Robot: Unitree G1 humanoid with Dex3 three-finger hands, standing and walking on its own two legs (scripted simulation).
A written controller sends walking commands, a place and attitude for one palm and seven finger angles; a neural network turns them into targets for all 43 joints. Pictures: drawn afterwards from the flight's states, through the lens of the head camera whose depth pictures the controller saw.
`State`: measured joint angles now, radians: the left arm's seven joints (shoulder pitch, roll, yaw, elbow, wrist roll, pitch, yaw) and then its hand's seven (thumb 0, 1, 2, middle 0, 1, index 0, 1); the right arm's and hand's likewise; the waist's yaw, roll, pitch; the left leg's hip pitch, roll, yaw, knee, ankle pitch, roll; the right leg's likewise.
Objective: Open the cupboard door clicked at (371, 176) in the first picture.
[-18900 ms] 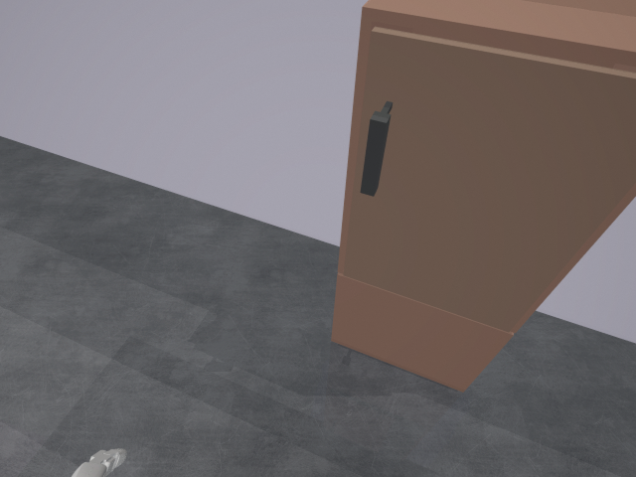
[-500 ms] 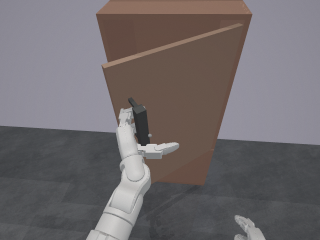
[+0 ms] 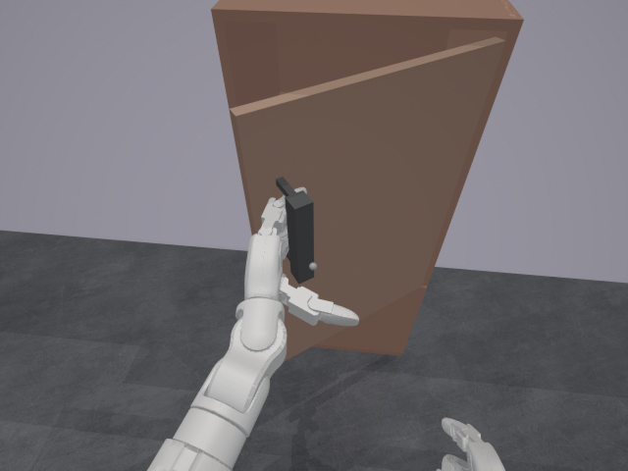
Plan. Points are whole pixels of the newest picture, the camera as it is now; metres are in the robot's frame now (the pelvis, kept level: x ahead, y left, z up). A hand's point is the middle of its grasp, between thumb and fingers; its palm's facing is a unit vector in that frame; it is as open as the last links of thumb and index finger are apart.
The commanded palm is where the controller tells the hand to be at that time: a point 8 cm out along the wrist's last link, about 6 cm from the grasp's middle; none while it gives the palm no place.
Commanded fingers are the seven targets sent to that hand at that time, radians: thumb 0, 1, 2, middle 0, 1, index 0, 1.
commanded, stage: slide the hand sideways off the handle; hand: left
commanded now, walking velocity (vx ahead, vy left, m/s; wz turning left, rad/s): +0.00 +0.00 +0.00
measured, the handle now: (293, 230) +0.40 +0.06 +0.11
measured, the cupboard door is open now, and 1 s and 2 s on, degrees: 37 39 39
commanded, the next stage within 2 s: draw the hand back to the body in 1.08 s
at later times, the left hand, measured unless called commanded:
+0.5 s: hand (304, 289) +0.30 +0.04 +0.11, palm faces -0.11 -0.99 +0.00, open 16.3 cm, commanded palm +0.27 +0.10 +0.11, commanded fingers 0.00 -0.50 0.30 -0.15 -0.30 -0.15 -0.30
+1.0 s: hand (245, 322) +0.26 +0.10 +0.11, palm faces -0.04 -1.00 -0.04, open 16.3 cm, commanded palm +0.23 +0.16 +0.11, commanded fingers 0.00 -0.50 0.30 -0.15 -0.30 -0.15 -0.30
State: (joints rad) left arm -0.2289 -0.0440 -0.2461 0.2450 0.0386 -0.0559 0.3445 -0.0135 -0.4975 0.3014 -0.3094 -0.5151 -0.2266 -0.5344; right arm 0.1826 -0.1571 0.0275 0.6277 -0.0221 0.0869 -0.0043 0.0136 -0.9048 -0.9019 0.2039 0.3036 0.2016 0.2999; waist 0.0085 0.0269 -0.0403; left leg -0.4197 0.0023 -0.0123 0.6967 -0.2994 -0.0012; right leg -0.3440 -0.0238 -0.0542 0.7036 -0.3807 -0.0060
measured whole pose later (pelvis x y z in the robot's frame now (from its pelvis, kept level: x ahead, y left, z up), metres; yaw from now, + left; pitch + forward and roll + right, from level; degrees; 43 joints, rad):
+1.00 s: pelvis +0.03 -0.02 +0.00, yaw +0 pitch +1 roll +0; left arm 0.32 0.15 -0.03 -0.22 -0.17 -0.09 -0.09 -0.01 -0.50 0.30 -0.16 -0.30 -0.15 -0.30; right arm 0.21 -0.22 0.04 0.54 0.02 -0.08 -0.04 0.02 -0.90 -0.90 0.20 0.30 0.20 0.30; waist 0.02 0.05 -0.05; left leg -0.37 0.03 -0.02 0.69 -0.34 -0.03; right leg -0.29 0.00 -0.06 0.70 -0.43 -0.03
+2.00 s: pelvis +0.02 +0.02 +0.02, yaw -1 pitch -3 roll -1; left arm 0.44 0.29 0.15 -0.39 -0.04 -0.08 0.11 -0.01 -0.06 0.49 -0.17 -0.30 -0.17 -0.30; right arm 0.20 -0.20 0.07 0.63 -0.01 -0.14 -0.08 0.02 -0.90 -0.90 0.21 0.30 0.20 0.30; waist 0.06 0.04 0.03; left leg -0.18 0.00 0.01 0.49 -0.25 0.02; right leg -0.10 -0.02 -0.03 0.44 -0.29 0.02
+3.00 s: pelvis +0.03 +0.00 +0.03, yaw -2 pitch -2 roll -1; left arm 0.47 0.36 0.38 -0.39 -0.05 -0.16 0.11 0.01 0.89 0.90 -0.21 -0.30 -0.21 -0.30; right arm 0.17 -0.23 0.02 0.63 0.00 -0.07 -0.07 0.02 -0.90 -0.90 0.20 0.30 0.20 0.30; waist 0.04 0.07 0.03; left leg -0.18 0.03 0.01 0.45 -0.23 0.00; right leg -0.08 0.01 -0.03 0.37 -0.25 0.00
